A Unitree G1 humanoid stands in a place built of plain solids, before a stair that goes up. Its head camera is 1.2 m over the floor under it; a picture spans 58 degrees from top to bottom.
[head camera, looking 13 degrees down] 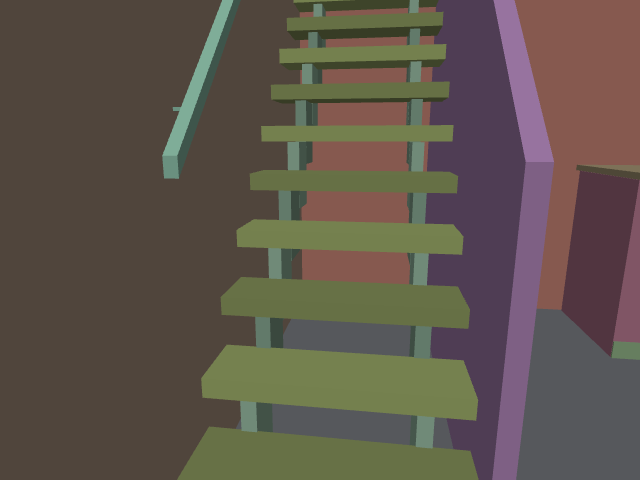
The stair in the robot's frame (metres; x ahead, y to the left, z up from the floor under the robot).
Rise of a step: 0.21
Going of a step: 0.21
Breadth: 0.90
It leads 8 degrees to the right of straight ahead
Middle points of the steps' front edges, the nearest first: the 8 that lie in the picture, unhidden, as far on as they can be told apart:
1.26 -0.04 0.42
1.47 -0.07 0.63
1.68 -0.10 0.84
1.89 -0.13 1.05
2.10 -0.16 1.27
2.31 -0.19 1.48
2.52 -0.22 1.69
2.73 -0.25 1.91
